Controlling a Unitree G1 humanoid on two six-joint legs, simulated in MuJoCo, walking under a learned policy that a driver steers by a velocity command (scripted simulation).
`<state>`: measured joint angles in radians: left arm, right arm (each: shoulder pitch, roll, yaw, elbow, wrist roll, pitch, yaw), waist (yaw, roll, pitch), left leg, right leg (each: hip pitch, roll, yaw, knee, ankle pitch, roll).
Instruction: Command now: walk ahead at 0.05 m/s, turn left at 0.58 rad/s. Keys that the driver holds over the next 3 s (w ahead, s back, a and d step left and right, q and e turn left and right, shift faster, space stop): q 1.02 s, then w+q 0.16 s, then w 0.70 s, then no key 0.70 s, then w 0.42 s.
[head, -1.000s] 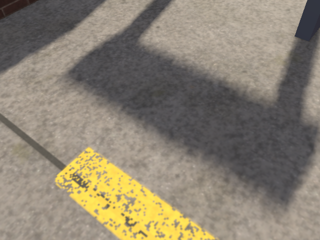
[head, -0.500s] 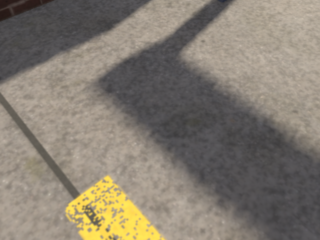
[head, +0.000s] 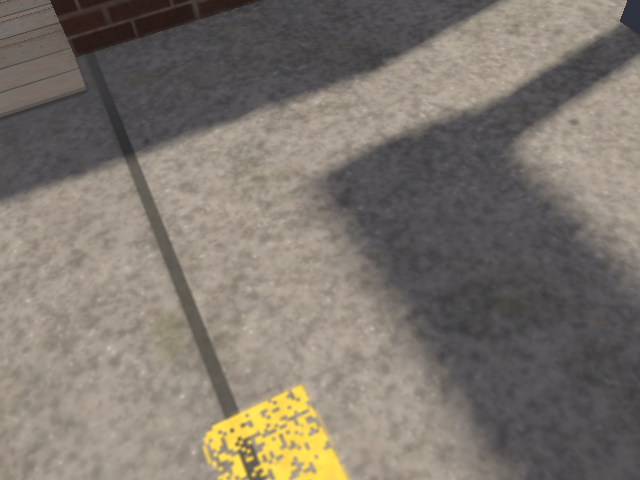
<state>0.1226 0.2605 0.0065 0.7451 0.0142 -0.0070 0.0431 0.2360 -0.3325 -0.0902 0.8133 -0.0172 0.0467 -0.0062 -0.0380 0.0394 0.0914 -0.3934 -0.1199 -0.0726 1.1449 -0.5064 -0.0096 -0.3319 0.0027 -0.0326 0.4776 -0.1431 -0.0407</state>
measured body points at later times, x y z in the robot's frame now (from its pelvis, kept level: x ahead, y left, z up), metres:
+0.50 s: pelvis -0.02 +0.03 +0.01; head +0.00 +0.07 +0.45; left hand +0.01 +0.33 -0.13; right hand +0.17 -0.21 -0.09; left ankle -0.03 +0.11 -0.74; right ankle +0.04 -0.11 -0.66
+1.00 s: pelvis -0.01 -0.01 +0.01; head +0.03 -0.01 +0.45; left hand -0.04 +0.30 -0.08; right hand +0.24 -0.19 -0.12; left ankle -0.10 +0.08 -0.66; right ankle +0.04 -0.08 -0.74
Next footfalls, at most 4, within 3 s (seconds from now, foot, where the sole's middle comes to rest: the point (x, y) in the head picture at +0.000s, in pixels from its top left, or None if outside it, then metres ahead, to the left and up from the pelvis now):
0.32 left None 0.01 0.11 -0.77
0.84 right None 0.08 -0.06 -0.77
1.32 left None -0.04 0.14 -0.77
1.80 right None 0.33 0.28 -0.77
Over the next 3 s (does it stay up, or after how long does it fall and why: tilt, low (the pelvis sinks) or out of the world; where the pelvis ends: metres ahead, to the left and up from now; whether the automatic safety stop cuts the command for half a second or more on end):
stays up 0.35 0.48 0.00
